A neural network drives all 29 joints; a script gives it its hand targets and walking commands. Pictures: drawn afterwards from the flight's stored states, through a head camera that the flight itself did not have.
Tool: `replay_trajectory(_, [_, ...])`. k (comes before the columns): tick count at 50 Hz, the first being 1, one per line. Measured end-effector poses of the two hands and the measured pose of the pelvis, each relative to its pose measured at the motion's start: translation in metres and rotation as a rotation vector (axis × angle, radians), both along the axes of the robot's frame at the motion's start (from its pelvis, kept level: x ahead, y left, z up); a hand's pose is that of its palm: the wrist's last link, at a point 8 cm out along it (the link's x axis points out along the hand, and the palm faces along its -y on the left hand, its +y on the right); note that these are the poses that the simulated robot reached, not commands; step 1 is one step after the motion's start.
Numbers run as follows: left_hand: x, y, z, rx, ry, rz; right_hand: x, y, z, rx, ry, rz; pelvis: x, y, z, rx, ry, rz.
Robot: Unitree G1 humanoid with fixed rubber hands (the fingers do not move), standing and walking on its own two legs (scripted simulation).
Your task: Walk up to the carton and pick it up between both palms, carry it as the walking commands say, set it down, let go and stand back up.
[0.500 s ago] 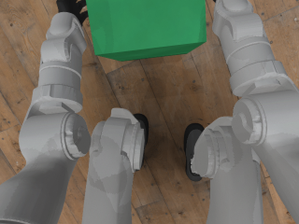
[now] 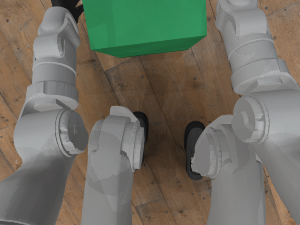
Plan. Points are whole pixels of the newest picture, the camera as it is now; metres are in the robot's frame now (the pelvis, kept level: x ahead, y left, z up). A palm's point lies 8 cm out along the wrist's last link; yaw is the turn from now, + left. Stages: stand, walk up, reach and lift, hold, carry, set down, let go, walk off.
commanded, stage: set down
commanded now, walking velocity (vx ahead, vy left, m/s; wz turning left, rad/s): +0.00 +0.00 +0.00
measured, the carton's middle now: (146, 4) +0.55 +0.08 -0.24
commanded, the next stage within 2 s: none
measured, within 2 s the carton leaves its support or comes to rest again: neither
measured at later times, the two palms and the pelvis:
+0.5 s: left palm (69, 15) +0.50 +0.23 -0.16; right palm out of the picture +0.56 -0.08 -0.16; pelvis +0.00 +0.00 +0.01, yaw +0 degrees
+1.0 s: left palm (44, 8) +0.51 +0.26 -0.13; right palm out of the picture +0.57 -0.11 -0.13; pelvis +0.00 +0.01 +0.02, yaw +0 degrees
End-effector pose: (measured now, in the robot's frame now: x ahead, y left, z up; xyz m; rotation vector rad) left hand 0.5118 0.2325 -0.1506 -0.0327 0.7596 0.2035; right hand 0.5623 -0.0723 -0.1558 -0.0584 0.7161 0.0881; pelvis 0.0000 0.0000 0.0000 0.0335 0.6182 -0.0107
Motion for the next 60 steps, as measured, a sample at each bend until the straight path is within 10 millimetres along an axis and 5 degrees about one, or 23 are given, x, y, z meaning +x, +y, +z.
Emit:
replay_trajectory(24, [-0.007,-0.001,-0.010,0.017,-0.011,0.047,0.000,-0.008,-0.004,-0.066,-0.008,0.026,-0.003,0.000,0.007,-0.012,-0.034,0.011])
replay_trajectory(42, [-0.011,0.031,-0.004,0.068,-0.006,0.094,0.000,-0.039,-0.004,-0.088,-0.015,-0.014,-0.004,0.010,0.008,-0.017,0.015,0.013])
replay_trajectory(49, [-0.006,0.031,0.017,0.057,-0.061,0.099,0.009,-0.035,0.023,-0.093,-0.067,-0.015,-0.003,0.010,0.016,-0.024,0.026,0.024])
replay_trajectory(60, [-0.005,0.035,0.091,0.057,-0.102,0.102,0.016,-0.035,0.101,-0.095,-0.083,-0.033,0.003,0.009,0.060,-0.036,0.094,0.032])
